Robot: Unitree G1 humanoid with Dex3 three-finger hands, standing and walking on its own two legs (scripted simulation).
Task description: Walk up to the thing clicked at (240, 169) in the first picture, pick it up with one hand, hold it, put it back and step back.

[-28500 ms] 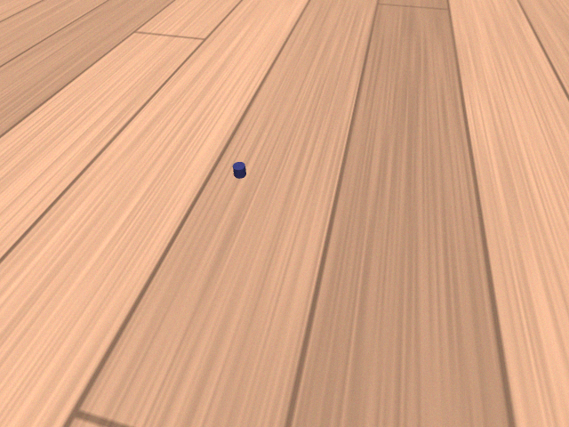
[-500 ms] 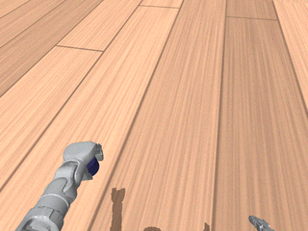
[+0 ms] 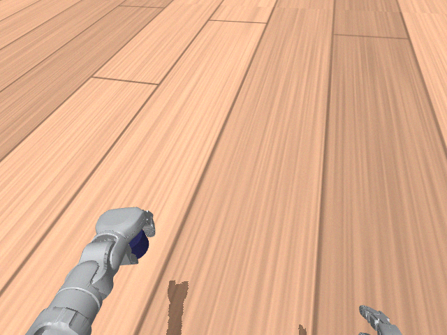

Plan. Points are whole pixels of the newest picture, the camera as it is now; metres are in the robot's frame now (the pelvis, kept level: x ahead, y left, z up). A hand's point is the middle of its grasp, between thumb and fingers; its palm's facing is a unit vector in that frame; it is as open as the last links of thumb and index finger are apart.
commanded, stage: hold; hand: left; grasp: from above
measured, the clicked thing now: (130, 240) +0.32 +0.23 -0.06
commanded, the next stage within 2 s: crouch in 1.06 s
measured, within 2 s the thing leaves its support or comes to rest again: neither
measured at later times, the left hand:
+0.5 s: hand (127, 248) +0.28 +0.22 -0.02, palm faces -0.43 -0.06 -0.90, open 8.0 cm
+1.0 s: hand (128, 246) +0.29 +0.22 -0.02, palm faces -0.43 -0.05 -0.90, open 8.1 cm
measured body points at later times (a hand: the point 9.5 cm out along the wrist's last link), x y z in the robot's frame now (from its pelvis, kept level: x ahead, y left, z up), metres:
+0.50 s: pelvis -0.01 +0.00 +0.01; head -0.01 -0.03 +0.46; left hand +0.30 +0.22 +0.03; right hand +0.14 -0.26 -0.11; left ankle +0.01 +0.12 -0.73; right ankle +0.02 -0.13 -0.73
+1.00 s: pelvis -0.01 +0.00 +0.01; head +0.00 -0.03 +0.46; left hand +0.30 +0.22 +0.03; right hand +0.14 -0.26 -0.11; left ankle +0.01 +0.12 -0.73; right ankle +0.02 -0.13 -0.73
